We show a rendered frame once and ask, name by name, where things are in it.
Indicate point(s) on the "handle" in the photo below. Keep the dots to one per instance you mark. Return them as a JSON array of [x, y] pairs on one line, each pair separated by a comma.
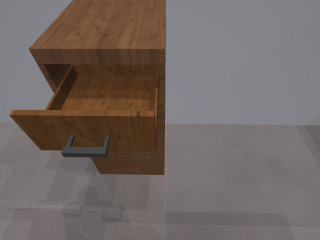
[[86, 152]]

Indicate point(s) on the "drawer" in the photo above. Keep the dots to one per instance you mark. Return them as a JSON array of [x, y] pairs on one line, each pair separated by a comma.
[[95, 100]]

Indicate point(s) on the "cabinet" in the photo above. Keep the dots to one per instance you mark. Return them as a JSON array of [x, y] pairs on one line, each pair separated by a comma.
[[110, 32]]

